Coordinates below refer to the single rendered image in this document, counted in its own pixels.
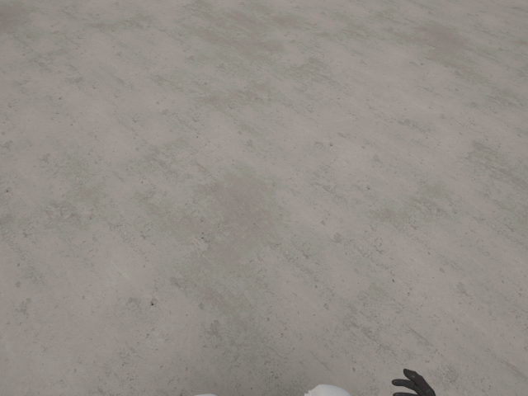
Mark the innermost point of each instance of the robot right hand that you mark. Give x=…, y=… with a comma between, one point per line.
x=416, y=383

